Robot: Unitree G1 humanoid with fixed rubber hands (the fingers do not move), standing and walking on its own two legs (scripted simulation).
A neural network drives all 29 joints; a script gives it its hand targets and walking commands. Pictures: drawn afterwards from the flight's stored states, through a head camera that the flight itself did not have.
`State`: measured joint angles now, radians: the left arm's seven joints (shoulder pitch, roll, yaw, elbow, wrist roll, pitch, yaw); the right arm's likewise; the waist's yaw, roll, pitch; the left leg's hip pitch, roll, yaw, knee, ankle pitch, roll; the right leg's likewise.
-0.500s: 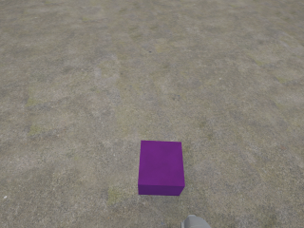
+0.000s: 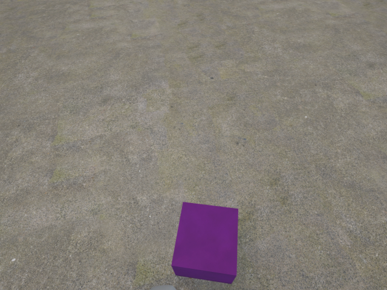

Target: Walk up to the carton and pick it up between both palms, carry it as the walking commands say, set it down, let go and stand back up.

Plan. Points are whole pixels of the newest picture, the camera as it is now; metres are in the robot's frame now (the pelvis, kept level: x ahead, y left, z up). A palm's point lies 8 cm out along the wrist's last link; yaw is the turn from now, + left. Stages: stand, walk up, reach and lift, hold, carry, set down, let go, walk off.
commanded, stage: walk up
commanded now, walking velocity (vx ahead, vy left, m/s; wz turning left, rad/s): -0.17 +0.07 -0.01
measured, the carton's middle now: (206, 242) +0.40 +0.00 -0.67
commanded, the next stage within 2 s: none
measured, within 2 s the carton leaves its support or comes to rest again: neither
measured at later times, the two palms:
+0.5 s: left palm out of the picture -0.09 +0.21 -0.12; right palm out of the picture -0.07 -0.28 -0.15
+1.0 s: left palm out of the picture -0.25 +0.21 -0.09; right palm out of the picture +0.09 -0.20 -0.14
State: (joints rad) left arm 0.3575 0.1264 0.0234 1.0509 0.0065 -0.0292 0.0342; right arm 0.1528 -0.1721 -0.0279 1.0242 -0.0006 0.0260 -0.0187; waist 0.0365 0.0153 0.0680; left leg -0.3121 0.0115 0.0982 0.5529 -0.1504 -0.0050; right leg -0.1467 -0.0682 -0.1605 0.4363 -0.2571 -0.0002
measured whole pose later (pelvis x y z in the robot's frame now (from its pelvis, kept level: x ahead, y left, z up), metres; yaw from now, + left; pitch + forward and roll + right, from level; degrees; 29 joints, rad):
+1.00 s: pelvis -0.05 +0.01 +0.00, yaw +2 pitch +1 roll +2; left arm 0.61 0.16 0.02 1.18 0.03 -0.06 0.03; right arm 0.08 -0.20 -0.04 0.98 -0.01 0.00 0.02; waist 0.11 0.01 0.08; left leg -0.40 0.05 0.09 0.54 -0.16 -0.05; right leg -0.02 -0.12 -0.09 0.30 -0.29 0.05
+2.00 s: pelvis -0.05 +0.00 +0.00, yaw -2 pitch +0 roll +0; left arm 0.35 0.17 0.03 1.11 0.04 -0.02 0.04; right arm 0.30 -0.19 -0.05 1.08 -0.02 0.02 -0.02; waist 0.02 -0.01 -0.02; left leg -0.23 0.01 0.09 0.58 -0.37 -0.01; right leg -0.11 -0.03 -0.05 0.45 -0.34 0.00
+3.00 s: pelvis -0.10 -0.01 +0.01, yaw -5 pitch +1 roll +5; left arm 0.30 0.18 0.03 1.03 0.03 0.02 0.03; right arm 0.24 -0.22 -0.08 1.03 -0.03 0.08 0.00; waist 0.03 -0.04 -0.03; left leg -0.39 0.00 0.02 0.92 -0.33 -0.02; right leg -0.24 -0.09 -0.04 0.41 -0.19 -0.02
